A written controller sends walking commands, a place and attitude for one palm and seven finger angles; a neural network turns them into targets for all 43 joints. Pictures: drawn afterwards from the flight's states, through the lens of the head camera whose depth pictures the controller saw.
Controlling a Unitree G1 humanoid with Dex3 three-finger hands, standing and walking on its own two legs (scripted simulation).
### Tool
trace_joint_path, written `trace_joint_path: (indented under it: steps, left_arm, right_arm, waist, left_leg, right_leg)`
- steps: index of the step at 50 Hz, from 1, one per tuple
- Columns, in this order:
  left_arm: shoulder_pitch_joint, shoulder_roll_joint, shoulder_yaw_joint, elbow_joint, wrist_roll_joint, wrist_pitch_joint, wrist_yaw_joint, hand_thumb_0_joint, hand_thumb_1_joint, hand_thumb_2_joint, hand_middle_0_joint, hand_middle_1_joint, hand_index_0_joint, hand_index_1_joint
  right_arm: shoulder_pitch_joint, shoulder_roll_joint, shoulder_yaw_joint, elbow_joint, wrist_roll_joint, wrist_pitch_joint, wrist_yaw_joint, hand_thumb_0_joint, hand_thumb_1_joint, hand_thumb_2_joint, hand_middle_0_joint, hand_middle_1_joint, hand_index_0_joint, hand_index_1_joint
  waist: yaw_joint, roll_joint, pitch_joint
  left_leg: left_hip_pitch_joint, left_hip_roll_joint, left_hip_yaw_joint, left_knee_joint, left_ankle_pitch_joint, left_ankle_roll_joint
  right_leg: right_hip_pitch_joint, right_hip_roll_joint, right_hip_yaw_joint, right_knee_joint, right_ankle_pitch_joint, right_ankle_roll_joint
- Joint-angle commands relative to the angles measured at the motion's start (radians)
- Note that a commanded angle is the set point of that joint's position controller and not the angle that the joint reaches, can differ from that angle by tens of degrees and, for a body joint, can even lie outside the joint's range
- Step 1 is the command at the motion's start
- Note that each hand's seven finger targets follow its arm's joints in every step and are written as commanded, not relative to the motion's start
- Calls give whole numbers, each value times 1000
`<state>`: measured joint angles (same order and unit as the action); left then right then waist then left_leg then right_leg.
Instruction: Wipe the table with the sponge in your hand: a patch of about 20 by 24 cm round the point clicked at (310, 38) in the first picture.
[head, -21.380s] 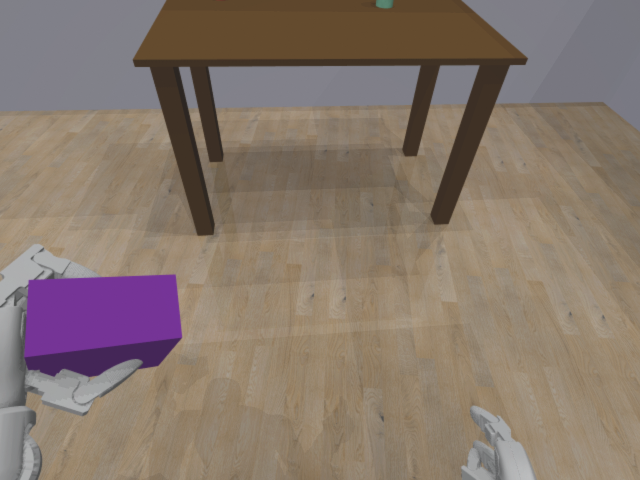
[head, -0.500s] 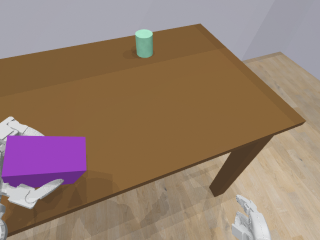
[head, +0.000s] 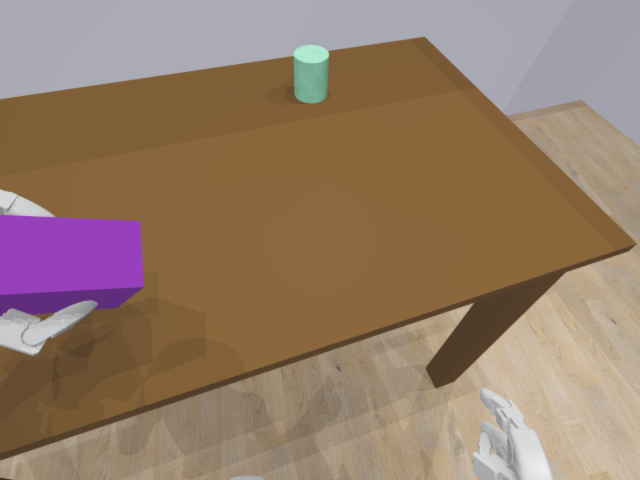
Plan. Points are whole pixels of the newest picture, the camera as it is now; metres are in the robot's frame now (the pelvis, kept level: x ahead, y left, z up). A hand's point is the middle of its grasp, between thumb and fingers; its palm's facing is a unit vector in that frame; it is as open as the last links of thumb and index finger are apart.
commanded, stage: come to a stop and stand still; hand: left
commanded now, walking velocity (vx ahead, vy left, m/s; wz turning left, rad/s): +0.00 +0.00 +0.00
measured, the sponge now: (83, 269) +0.26 +0.26 +0.16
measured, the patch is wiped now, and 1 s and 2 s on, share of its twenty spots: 0.00 0.00 0.00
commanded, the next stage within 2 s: look again from close up in 0.74 s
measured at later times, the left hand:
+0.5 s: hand out of the picture +0.23 +0.32 +0.16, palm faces +0.41 -0.85 -0.33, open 10.4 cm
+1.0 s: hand out of the picture +0.22 +0.32 +0.16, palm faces +0.39 -0.84 -0.38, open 10.4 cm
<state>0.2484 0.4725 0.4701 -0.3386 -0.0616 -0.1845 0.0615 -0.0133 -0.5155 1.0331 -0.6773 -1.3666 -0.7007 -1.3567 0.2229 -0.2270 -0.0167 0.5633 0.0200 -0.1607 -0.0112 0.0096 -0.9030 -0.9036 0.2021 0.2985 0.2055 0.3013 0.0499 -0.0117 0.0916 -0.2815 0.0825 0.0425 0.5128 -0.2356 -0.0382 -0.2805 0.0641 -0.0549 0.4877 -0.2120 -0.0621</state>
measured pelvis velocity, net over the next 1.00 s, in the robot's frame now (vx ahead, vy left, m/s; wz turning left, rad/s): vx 0.00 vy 0.07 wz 0.02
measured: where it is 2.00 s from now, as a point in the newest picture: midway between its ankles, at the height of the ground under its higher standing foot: outside the picture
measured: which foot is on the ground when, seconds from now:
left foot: down 0.00-1.00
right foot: down 0.00-1.00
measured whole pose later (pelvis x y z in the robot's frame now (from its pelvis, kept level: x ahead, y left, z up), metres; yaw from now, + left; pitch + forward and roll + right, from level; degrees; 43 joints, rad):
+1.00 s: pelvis +0.00 +0.07 +0.01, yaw +1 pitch -2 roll -1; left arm 0.42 0.36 0.35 -0.47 -0.01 -0.20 0.12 -0.01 -0.52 1.03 -0.68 -1.36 -0.71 -1.35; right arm 0.21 -0.19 0.02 0.57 0.02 -0.15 -0.03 0.01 -0.90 -0.90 0.20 0.30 0.21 0.30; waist 0.02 -0.03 0.09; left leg -0.21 -0.01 0.07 0.47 -0.22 0.06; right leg -0.19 -0.03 -0.03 0.40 -0.18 0.03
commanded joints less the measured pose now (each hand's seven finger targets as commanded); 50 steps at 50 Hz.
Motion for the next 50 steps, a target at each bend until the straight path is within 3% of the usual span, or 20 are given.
trace_joint_path:
  steps: [1, 3, 4, 6, 7, 9, 11, 17, 21, 22, 26, 27, 29, 36, 37, 41, 42, 46, 47, 50]
  left_arm:
    - [172, 69, -10, -347, -20, -81, 27, 0, 100, 1300, -1200, -1600, -1200, -1600]
    - [140, 114, 45, -372, -13, -83, 44, 0, 100, 1300, -1200, -1600, -1200, -1600]
    - [133, 127, 65, -378, -13, -85, 50, 0, 100, 1300, -1200, -1600, -1200, -1600]
    - [135, 165, 112, -397, -10, -88, 68, 0, 100, 1300, -1200, -1600, -1200, -1600]
    - [120, 128, 88, -386, -10, -93, 69, 0, 100, 1300, -1200, -1600, -1200, -1600]
    - [88, 114, 74, -383, -4, -97, 72, 0, 100, 1300, -1200, -1600, -1200, -1600]
    - [61, 109, 68, -380, 8, -98, 75, 0, 100, 1300, -1200, -1600, -1200, -1600]
    - [65, 4, -50, -341, 24, -84, 61, 0, 100, 1300, -1200, -1600, -1200, -1600]
    - [47, 43, -20, -365, 35, -76, 68, 0, 100, 1300, -1200, -1600, -1200, -1600]
    - [49, 13, -45, -347, 33, -79, 64, 0, 100, 1300, -1200, -1600, -1200, -1600]
    - [33, 76, 16, -403, 33, -81, 71, 0, 100, 1300, -1200, -1600, -1200, -1600]
    - [48, 40, -16, -382, 26, -84, 65, 0, 100, 1300, -1200, -1600, -1200, -1600]
    - [47, 59, -4, -404, 27, -86, 64, 0, 100, 1300, -1200, -1600, -1200, -1600]
    - [64, 50, -12, -390, 32, -80, 70, 0, 100, 1300, -1200, -1600, -1200, -1600]
    - [73, 16, -43, -357, 26, -82, 64, 0, 100, 1300, -1200, -1600, -1200, -1600]
    - [52, 62, -3, -384, 37, -81, 76, 0, 100, 1300, -1200, -1600, -1200, -1600]
    - [65, 20, -42, -364, 30, -86, 68, 0, 100, 1300, -1200, -1600, -1200, -1600]
    - [75, 68, 3, -383, 36, -84, 78, 0, 100, 1300, -1200, -1600, -1200, -1600]
    - [87, 21, -38, -359, 29, -87, 69, 0, 100, 1300, -1200, -1600, -1200, -1600]
    - [89, 49, -15, -376, 30, -88, 73, 0, 100, 1300, -1200, -1600, -1200, -1600]
  right_arm:
    - [-102, -92, -31, -151, 12, -80, 12, 0, -900, -900, 200, 300, 200, 300]
    - [-91, -97, -34, -154, 1, -77, -4, 0, -900, -900, 200, 300, 200, 300]
    - [-93, -95, -33, -153, -2, -77, -13, 0, -900, -900, 200, 300, 200, 300]
    - [-117, -95, -27, -142, -5, -71, -30, 0, -900, -900, 200, 300, 200, 300]
    - [-105, -96, -26, -144, -10, -66, -36, 0, -900, -900, 200, 300, 200, 300]
    - [-109, -96, -23, -150, -7, -68, -41, 0, -900, -900, 200, 300, 200, 300]
    - [-118, -93, -18, -142, -4, -76, -40, 0, -900, -900, 200, 300, 200, 300]
    - [-86, -96, -13, -129, -7, -88, -20, 0, -900, -900, 200, 300, 200, 300]
    - [-108, -93, -12, -129, -5, -79, -15, 0, -900, -900, 200, 300, 200, 300]
    - [-92, -88, -9, -129, -10, -72, -15, 0, -900, -900, 200, 300, 200, 300]
    - [-110, -87, -10, -139, -6, -62, -18, 0, -900, -900, 200, 300, 200, 300]
    - [-97, -81, -4, -140, -13, -53, -18, 0, -900, -900, 200, 300, 200, 300]
    - [-94, -83, -13, -150, -9, -51, -17, 0, -900, -900, 200, 300, 200, 300]
    - [-113, -86, -9, -151, -2, -45, -18, 0, -900, -900, 200, 300, 200, 300]
    - [-96, -88, -5, -145, -10, -38, -19, 0, -900, -900, 200, 300, 200, 300]
    - [-110, -92, -12, -149, -2, -42, -23, 0, -900, -900, 200, 300, 200, 300]
    - [-99, -92, -9, -146, -9, -38, -24, 0, -900, -900, 200, 300, 200, 300]
    - [-111, -93, -14, -147, -2, -43, -27, 0, -900, -900, 200, 300, 200, 300]
    - [-98, -92, -10, -144, -9, -38, -26, 0, -900, -900, 200, 300, 200, 300]
    - [-92, -96, -21, -147, -5, -42, -28, 0, -900, -900, 200, 300, 200, 300]
  waist:
    - [3, 19, -252]
    - [-7, -94, -208]
    - [-14, -101, -196]
    - [-22, -27, -170]
    - [-31, 21, -164]
    - [-26, 122, -142]
    - [-23, 144, -164]
    - [-29, 97, -175]
    - [-30, 103, -173]
    - [-32, 95, -168]
    - [-31, 119, -203]
    - [-31, 121, -192]
    - [-30, 130, -200]
    - [-33, 123, -182]
    - [-33, 118, -168]
    - [-31, 99, -173]
    - [-33, 99, -168]
    - [-31, 99, -172]
    - [-33, 93, -162]
    - [-33, 84, -174]
  left_leg:
    - [72, 0, -5, -34, 81, 72]
    - [54, -28, -19, -19, -13, 63]
    - [64, -38, -24, -12, -33, 59]
    - [117, -32, -36, -41, -35, 60]
    - [96, -16, -55, -80, -51, 66]
    - [44, 13, -79, -144, -78, 75]
    - [42, 31, -82, -172, -64, 78]
    - [39, 40, -92, -175, 48, 71]
    - [54, 38, -86, -180, 88, 58]
    - [39, 40, -95, -186, 84, 58]
    - [93, 36, -90, -173, 181, 37]
    - [75, 42, -102, -178, 192, 39]
    - [82, 48, -98, -165, 217, 33]
    - [63, 35, -87, -190, 95, 30]
    - [30, 34, -99, -208, 50, 37]
    - [32, 33, -103, -212, 14, 34]
    - [23, 28, -106, -215, 8, 41]
    - [31, 24, -98, -199, 2, 42]
    - [20, 18, -98, -204, -12, 47]
    - [37, 20, -101, -184, 22, 49]
  right_leg:
    - [130, -142, 141, -73, 165, 107]
    - [78, -159, 169, -157, -6, 74]
    - [49, -171, 183, -184, -74, 51]
    - [-22, -165, 197, -200, -139, 30]
    - [-2, -156, 167, -179, -150, 32]
    - [55, -118, 143, -133, -85, 43]
    - [105, -103, 110, -88, -13, 47]
    - [157, -101, 67, -65, 103, 56]
    - [155, -100, 67, -61, 126, 56]
    - [163, -100, 56, -62, 122, 56]
    - [167, -100, 56, -53, 157, 53]
    - [174, -100, 42, -60, 152, 54]
    - [189, -109, 49, -60, 166, 52]
    - [183, -107, 59, -76, 137, 51]
    - [188, -102, 48, -83, 114, 54]
    - [195, -105, 59, -83, 108, 53]
    - [196, -101, 52, -91, 106, 53]
    - [195, -114, 73, -98, 115, 50]
    - [192, -110, 64, -109, 103, 50]
    - [197, -124, 83, -109, 137, 44]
